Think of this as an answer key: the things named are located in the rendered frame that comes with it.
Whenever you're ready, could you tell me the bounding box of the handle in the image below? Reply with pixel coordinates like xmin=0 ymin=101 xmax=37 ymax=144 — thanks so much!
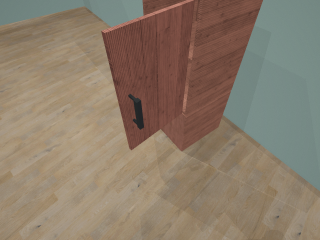
xmin=128 ymin=94 xmax=144 ymax=130

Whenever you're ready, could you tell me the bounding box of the cupboard door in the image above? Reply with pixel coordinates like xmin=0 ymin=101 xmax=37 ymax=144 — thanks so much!
xmin=101 ymin=0 xmax=195 ymax=150

